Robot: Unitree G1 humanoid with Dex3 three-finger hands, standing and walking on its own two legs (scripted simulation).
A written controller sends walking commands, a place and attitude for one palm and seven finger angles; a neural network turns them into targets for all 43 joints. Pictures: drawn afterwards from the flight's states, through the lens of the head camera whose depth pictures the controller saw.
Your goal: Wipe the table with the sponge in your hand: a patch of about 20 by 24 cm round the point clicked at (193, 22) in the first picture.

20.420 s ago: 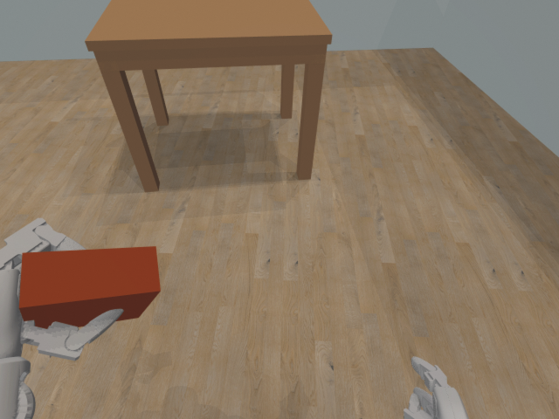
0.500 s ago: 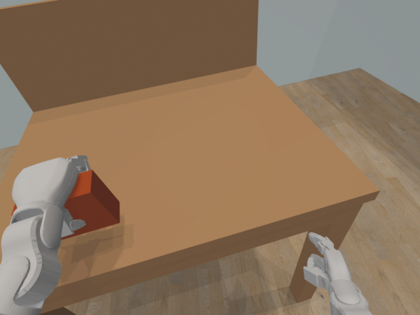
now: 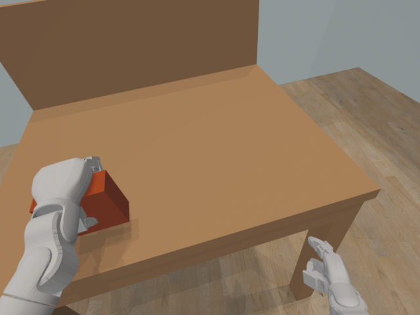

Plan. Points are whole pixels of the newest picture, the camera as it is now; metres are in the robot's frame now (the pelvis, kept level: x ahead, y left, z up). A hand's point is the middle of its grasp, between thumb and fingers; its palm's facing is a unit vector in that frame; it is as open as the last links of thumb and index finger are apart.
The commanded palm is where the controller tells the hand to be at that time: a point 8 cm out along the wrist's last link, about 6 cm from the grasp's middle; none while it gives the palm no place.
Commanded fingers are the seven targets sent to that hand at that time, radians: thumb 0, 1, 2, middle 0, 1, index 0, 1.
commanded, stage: move the sponge above the wiping area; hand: left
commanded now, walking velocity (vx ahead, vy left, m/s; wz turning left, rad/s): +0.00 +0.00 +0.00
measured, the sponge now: (90, 210) +0.25 +0.29 +0.08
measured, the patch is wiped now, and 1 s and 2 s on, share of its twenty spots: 0.00 0.00 0.00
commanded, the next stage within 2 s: lower the sponge onto the table in 1.24 s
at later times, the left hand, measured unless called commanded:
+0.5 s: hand (92, 195) +0.27 +0.29 +0.11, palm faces +0.03 -0.07 -1.00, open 9.1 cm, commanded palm +0.24 +0.28 +0.18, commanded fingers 0.00 0.10 1.30 -1.20 -1.60 -1.20 -1.60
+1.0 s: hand (81, 196) +0.25 +0.29 +0.12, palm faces +0.08 -0.07 -0.99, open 9.1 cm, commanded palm +0.22 +0.27 +0.19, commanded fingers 0.00 0.10 1.30 -1.20 -1.60 -1.20 -1.60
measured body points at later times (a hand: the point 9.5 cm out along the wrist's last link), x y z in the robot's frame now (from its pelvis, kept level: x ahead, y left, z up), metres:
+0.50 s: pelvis +0.01 +0.00 +0.00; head +0.00 -0.05 +0.45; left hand +0.26 +0.28 +0.16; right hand +0.26 -0.20 -0.08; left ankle +0.04 +0.12 -0.74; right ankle +0.00 -0.10 -0.74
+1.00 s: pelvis +0.01 +0.00 +0.00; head -0.01 -0.05 +0.45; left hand +0.25 +0.29 +0.18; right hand +0.28 -0.19 -0.07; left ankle +0.04 +0.12 -0.74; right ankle +0.00 -0.10 -0.74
